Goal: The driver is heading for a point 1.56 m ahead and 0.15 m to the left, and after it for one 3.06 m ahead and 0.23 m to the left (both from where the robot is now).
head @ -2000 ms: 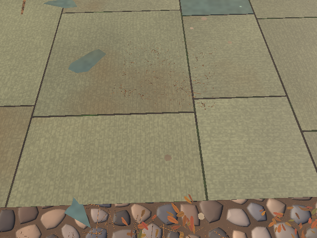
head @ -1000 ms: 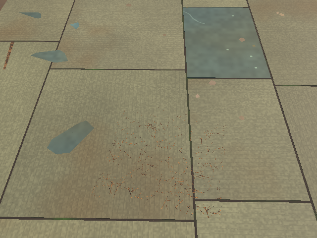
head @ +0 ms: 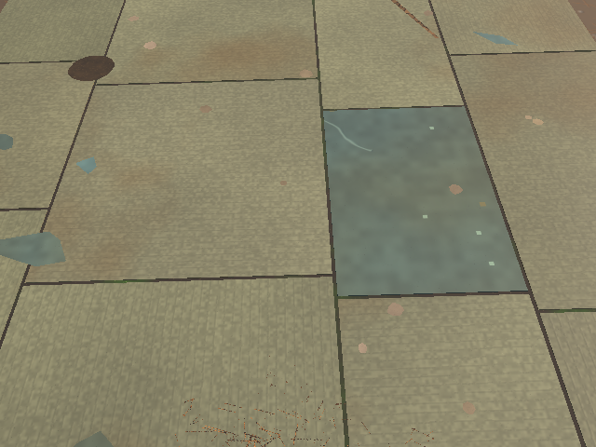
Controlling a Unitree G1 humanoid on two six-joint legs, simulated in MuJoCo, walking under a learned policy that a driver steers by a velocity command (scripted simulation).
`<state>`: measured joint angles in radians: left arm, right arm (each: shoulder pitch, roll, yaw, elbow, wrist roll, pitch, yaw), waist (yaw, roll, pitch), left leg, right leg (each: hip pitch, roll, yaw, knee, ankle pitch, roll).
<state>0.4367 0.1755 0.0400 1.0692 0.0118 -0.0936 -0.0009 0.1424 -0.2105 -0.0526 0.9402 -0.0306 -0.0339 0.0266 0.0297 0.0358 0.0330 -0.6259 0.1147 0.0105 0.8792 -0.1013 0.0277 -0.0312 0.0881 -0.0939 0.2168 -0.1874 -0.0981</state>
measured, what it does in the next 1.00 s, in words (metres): walks ahead: left foot, then right foot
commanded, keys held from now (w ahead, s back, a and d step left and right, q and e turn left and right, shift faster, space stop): w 1.00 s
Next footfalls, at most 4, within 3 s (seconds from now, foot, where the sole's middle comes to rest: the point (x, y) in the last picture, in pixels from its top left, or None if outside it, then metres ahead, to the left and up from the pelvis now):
0.24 left None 0.30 0.12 -0.78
0.80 right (352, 406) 0.60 -0.06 -0.78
1.36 left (280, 294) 0.90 0.12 -0.78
1.94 right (345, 210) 1.20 -0.05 -0.78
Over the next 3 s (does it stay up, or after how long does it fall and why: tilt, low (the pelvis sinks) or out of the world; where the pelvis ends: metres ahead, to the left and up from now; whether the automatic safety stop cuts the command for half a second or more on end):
stays up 1.62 0.09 -0.01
